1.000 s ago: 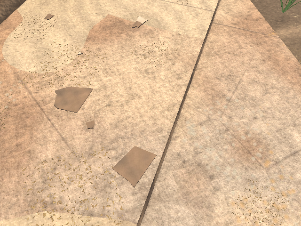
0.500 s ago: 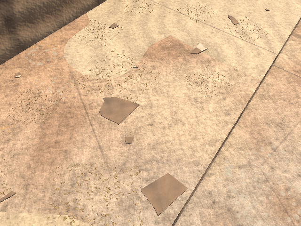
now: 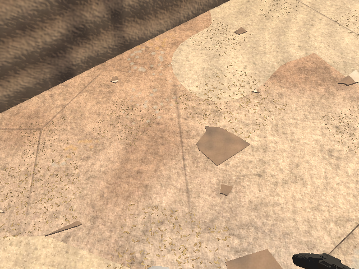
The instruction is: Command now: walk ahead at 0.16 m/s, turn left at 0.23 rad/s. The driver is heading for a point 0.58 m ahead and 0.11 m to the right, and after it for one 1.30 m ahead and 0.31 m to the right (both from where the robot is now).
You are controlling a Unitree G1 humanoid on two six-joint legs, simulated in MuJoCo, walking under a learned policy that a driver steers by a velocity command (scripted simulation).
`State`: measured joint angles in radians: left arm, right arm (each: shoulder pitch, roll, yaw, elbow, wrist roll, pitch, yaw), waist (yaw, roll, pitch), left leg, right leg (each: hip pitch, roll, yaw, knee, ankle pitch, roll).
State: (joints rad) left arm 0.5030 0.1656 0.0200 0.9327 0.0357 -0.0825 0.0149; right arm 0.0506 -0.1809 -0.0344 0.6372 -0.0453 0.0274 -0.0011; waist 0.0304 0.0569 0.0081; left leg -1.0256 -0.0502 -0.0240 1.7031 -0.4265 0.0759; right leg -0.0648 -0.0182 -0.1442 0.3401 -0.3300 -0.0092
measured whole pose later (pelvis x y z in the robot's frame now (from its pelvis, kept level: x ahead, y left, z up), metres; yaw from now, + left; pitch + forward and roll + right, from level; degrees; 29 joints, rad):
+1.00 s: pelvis +0.36 -0.01 +0.07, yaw -13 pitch +2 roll -1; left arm 0.12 0.22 0.06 0.75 0.04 0.00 -0.08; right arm 0.43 -0.21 -0.03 0.96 -0.03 -0.09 -0.03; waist -0.06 0.00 0.01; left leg 0.16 0.02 0.29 0.23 -0.42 0.00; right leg -0.58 -0.02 -0.14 0.65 -0.16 -0.11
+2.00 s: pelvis +0.61 -0.07 +0.09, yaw -32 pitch -1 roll +0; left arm 0.26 0.24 0.00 0.90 0.02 0.03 0.02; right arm 0.22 -0.22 0.00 0.84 -0.01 0.02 -0.02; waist -0.01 0.00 0.03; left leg -0.27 -0.04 0.02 0.45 -0.16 0.05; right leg -0.16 0.03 0.06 0.46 -0.28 -0.01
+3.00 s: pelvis +0.62 -0.11 +0.09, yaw -32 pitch -1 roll +0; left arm 0.33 0.14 -0.02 1.14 0.01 -0.01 0.05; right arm 0.27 -0.15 0.01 1.16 -0.01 0.01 -0.04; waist -0.01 0.00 0.03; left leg -0.21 -0.02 -0.01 0.41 -0.18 0.02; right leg -0.07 0.05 0.04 0.38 -0.29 -0.04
